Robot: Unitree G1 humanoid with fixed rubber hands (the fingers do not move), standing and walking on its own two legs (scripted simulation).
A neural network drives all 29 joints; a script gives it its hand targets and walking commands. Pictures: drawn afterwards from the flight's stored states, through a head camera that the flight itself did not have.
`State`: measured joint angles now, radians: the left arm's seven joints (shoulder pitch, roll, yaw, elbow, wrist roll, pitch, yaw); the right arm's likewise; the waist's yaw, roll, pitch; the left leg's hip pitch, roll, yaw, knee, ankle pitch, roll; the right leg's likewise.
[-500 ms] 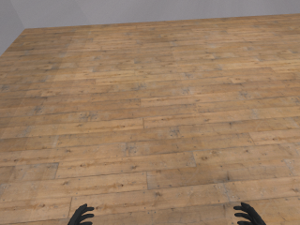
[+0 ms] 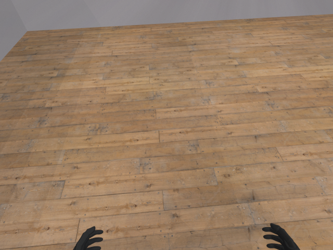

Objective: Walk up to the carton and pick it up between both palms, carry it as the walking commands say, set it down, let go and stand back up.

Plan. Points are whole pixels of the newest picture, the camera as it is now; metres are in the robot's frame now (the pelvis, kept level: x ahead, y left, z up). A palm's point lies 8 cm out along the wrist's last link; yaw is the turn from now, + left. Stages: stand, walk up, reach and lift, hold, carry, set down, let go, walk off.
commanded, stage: stand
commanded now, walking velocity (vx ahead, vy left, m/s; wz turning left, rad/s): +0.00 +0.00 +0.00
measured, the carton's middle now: out of the picture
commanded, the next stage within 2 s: walk up in 1.54 s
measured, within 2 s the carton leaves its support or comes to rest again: neither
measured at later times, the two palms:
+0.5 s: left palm out of the picture +0.14 +0.24 -0.09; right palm out of the picture +0.14 -0.27 -0.08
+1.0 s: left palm out of the picture +0.14 +0.24 -0.08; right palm out of the picture +0.13 -0.27 -0.08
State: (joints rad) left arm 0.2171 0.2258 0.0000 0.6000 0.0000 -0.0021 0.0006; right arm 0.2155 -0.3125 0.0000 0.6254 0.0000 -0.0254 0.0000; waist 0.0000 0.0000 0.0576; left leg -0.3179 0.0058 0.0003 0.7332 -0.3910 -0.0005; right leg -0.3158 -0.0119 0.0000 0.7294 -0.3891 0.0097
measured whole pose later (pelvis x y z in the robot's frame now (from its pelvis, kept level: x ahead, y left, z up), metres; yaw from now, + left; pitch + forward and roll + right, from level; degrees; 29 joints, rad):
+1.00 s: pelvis +0.00 +0.00 +0.00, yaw +0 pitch -1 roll +0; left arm 0.22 0.24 0.00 0.60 0.00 0.00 0.00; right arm 0.22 -0.33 0.00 0.66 0.00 -0.03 0.00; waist 0.00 0.00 0.06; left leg -0.32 0.01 0.00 0.73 -0.39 0.00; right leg -0.32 -0.01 0.00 0.73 -0.39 0.01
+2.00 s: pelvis +0.01 -0.03 +0.01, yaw -14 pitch +0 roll +2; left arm 0.22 0.37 0.01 0.61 0.00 0.02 -0.15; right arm 0.28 -0.48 0.00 0.70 0.00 -0.12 0.00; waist 0.00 0.00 0.06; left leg -0.22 0.12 0.21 0.63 -0.39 0.00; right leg -0.51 -0.09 0.00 0.92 -0.39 0.01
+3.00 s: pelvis +0.22 -0.36 +0.00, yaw -44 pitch +0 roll -1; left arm 0.29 0.41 0.03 0.61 0.00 -0.04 -0.08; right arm 0.23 -0.45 0.00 0.74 0.00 -0.14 0.02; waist 0.00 0.00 0.05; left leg -0.46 0.09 0.05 0.92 -0.49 -0.02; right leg -0.29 0.09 0.02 0.70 -0.40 -0.06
